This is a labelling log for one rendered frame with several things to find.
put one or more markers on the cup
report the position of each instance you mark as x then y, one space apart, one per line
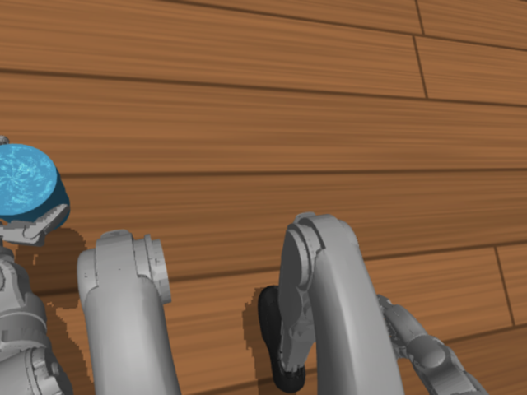
30 184

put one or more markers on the left robot hand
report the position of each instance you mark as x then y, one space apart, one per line
31 233

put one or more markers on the right robot hand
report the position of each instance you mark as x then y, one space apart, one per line
401 325

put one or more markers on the left robot arm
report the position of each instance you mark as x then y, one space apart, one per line
27 364

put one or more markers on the right robot arm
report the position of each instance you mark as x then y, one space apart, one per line
439 369

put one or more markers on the right robot foot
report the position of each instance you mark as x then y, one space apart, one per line
270 321

